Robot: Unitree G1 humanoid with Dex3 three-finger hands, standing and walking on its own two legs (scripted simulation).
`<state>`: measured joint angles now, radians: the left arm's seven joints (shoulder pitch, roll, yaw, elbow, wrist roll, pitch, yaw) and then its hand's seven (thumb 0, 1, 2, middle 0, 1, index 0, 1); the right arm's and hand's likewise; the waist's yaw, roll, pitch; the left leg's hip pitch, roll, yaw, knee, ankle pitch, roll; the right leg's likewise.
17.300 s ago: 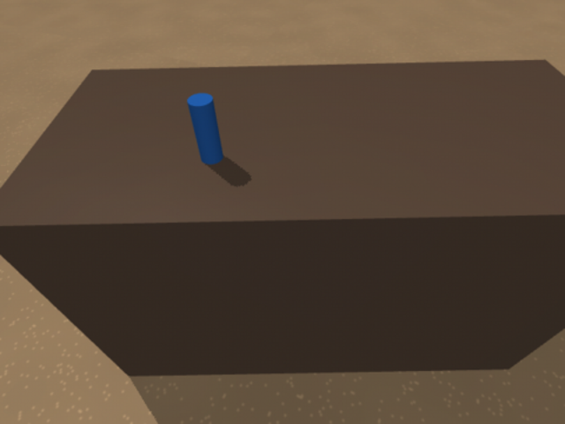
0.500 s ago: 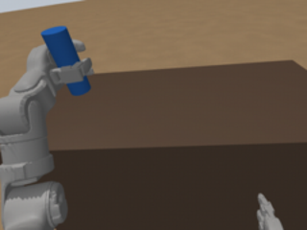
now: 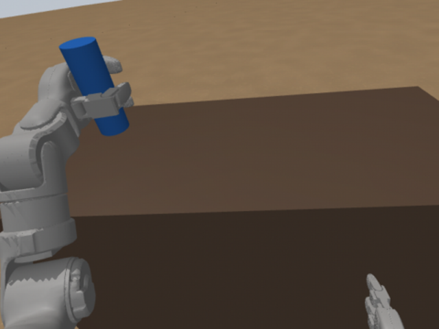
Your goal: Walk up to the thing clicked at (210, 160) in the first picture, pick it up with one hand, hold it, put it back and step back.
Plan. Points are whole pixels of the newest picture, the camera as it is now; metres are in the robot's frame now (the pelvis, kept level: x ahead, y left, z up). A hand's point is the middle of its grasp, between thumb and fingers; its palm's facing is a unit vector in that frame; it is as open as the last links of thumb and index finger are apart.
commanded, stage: hold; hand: left
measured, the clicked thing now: (98, 90) +0.36 +0.18 +0.34
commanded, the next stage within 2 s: crouch in 0.84 s
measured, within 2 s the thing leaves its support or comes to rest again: neither
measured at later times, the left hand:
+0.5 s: hand (108, 86) +0.36 +0.17 +0.34, palm faces +0.17 -0.99 +0.00, open 6.2 cm
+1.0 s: hand (108, 88) +0.36 +0.16 +0.34, palm faces +0.16 -0.99 +0.00, open 6.2 cm
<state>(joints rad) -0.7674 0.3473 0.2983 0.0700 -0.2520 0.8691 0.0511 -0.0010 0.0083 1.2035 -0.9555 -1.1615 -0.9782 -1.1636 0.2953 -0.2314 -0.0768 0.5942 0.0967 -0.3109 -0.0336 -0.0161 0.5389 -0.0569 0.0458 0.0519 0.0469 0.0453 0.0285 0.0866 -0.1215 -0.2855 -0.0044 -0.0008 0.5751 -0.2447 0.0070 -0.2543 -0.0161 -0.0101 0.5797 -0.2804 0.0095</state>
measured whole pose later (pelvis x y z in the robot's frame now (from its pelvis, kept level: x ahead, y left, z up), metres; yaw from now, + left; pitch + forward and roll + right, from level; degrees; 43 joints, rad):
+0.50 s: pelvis +0.00 +0.00 +0.00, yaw +0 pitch -3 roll +0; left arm -0.81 0.35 0.30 0.10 -0.24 0.87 0.07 0.00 0.01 1.21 -0.96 -1.16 -0.98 -1.16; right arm 0.30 -0.23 -0.07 0.59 0.10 -0.30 -0.02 -0.02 0.54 -0.06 0.05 0.05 0.05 0.05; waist 0.03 0.09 -0.11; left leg -0.28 0.00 0.00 0.57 -0.24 0.01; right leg -0.25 -0.02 0.00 0.57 -0.28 0.01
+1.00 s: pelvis +0.00 +0.00 +0.00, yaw +0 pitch -3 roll +0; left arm -0.80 0.35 0.29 0.08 -0.25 0.89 0.06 0.00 0.01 1.20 -0.95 -1.16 -0.98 -1.16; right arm 0.29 -0.23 -0.06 0.60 0.10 -0.30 -0.02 -0.02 0.53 -0.06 0.05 0.05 0.05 0.05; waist 0.03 0.08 -0.12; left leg -0.27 -0.01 0.00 0.56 -0.24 0.01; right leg -0.25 -0.02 -0.01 0.57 -0.27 0.01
